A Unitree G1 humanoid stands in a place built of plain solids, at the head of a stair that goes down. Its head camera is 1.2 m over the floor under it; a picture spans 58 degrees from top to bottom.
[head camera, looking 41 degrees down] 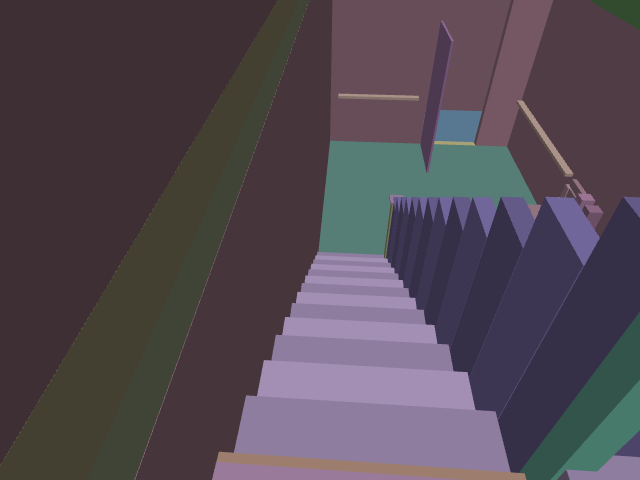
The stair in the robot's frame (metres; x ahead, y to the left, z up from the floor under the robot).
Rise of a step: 0.19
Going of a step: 0.27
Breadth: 0.85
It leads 4 degrees to the right of straight ahead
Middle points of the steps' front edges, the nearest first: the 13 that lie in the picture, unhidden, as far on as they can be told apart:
0.48 -0.15 0.00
0.75 -0.17 -0.19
1.02 -0.19 -0.38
1.29 -0.20 -0.57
1.56 -0.22 -0.76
1.83 -0.24 -0.95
2.10 -0.26 -1.14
2.37 -0.28 -1.33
2.64 -0.30 -1.53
2.91 -0.31 -1.72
3.18 -0.33 -1.91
3.44 -0.35 -2.10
3.71 -0.37 -2.29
